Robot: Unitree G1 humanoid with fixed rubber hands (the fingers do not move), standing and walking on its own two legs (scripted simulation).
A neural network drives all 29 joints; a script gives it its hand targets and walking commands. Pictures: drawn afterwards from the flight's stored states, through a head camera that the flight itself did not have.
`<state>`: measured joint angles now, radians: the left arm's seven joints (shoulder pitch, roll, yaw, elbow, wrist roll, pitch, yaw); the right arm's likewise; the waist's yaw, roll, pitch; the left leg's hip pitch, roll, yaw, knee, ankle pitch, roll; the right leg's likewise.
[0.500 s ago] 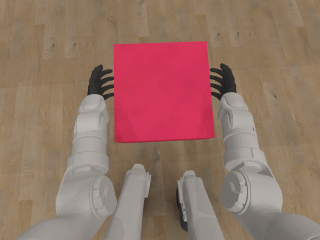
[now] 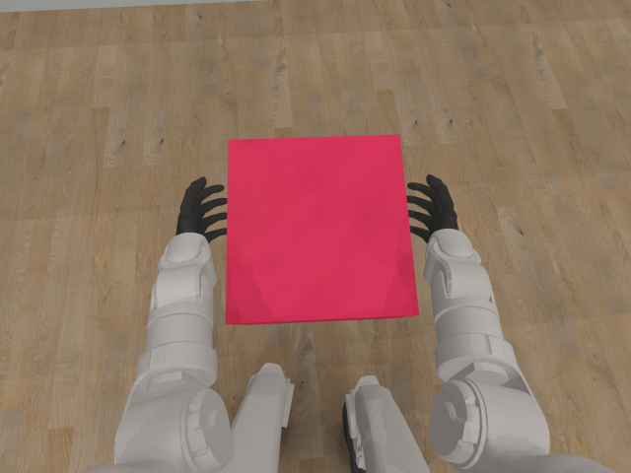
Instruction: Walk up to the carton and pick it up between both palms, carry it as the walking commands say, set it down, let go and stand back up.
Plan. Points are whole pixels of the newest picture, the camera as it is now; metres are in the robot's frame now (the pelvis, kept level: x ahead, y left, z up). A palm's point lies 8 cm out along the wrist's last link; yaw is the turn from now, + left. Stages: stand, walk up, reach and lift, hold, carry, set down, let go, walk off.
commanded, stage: reach and lift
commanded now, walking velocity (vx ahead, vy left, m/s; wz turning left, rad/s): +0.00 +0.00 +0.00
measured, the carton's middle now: (317, 237) +0.42 +0.03 -0.13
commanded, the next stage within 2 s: none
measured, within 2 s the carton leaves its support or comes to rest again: neither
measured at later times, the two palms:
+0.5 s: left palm (174, 229) +0.36 +0.19 +0.03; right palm (464, 228) +0.39 -0.14 +0.03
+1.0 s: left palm (150, 219) +0.34 +0.19 +0.10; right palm (499, 219) +0.37 -0.14 +0.10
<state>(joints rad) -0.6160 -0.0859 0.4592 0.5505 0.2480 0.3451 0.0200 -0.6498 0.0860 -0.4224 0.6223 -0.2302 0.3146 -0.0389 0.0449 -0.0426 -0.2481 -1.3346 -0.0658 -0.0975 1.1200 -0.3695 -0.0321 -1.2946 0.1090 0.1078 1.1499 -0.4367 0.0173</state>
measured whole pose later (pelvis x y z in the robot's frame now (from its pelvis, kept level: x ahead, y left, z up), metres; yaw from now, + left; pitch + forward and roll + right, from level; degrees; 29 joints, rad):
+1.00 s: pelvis +0.03 +0.01 +0.10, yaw +0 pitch +11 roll +0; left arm -0.36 -0.16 0.38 0.41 0.29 0.47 0.01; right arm -0.40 0.11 -0.37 0.51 -0.28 0.44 0.02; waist 0.05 -0.02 -0.12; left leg -0.54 -0.05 -0.10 0.54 -0.20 -0.01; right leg -0.50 0.06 0.13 0.55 -0.25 0.01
